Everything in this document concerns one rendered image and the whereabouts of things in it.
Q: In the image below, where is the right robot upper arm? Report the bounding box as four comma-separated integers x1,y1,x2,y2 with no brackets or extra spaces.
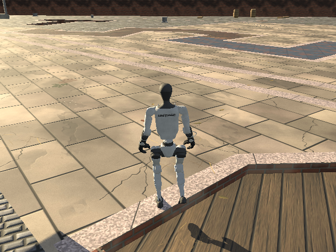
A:
177,106,191,134

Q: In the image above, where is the left robot upper arm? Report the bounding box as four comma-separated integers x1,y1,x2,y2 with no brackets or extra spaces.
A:
143,107,155,136

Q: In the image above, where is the robot left forearm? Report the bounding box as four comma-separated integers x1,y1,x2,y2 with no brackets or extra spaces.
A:
139,129,149,145

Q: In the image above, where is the left robot foot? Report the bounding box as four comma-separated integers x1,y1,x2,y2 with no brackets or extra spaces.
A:
155,196,163,208

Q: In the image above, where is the robot left hand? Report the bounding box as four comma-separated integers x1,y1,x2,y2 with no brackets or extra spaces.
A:
138,143,150,153

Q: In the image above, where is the left robot shin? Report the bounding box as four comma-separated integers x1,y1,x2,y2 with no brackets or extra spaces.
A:
153,166,162,201

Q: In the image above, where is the robot right hand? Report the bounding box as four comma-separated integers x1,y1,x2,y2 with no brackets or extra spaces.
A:
183,140,195,149

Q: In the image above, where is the robot right forearm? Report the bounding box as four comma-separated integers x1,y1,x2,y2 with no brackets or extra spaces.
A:
185,127,194,142

